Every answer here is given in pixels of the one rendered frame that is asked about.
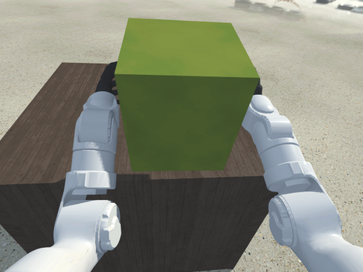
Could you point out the robot left upper arm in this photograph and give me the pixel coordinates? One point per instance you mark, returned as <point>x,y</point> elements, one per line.
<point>84,231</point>

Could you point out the robot right upper arm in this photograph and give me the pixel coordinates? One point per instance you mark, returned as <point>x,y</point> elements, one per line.
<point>307,222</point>

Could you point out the robot right hand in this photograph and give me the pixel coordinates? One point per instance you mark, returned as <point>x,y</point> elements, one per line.
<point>258,90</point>

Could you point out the robot left hand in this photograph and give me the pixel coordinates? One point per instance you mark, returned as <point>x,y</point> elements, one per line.
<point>106,83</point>

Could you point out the pedestal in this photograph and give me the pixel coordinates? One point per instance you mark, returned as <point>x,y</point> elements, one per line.
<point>171,221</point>

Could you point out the right robot forearm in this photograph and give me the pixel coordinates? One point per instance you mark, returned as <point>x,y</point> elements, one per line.
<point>286,170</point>

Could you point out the carton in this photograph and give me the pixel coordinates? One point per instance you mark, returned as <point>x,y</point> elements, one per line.
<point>184,89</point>

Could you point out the left robot forearm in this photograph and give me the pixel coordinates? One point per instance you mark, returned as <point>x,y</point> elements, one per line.
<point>94,148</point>

